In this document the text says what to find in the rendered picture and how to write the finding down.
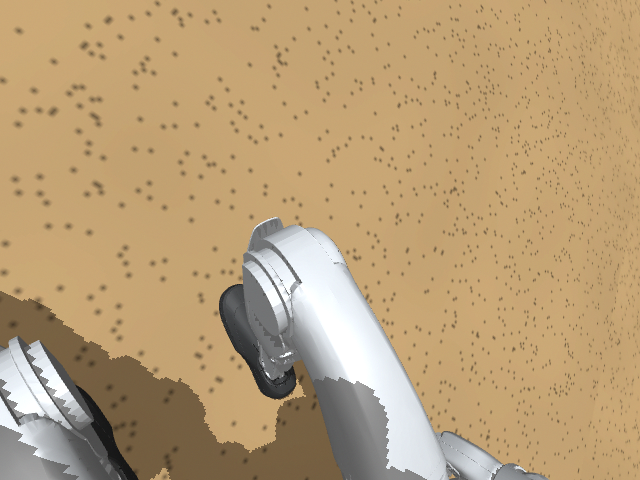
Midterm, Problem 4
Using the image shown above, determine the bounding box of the right robot foot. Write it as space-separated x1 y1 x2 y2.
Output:
219 284 296 399

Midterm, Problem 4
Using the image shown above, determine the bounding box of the left robot foot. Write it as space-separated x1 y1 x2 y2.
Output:
75 385 139 480

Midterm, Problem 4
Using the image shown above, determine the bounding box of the right robot hand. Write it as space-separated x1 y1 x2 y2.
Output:
435 431 504 480

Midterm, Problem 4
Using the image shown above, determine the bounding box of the right robot arm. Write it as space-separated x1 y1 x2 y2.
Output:
493 463 549 480

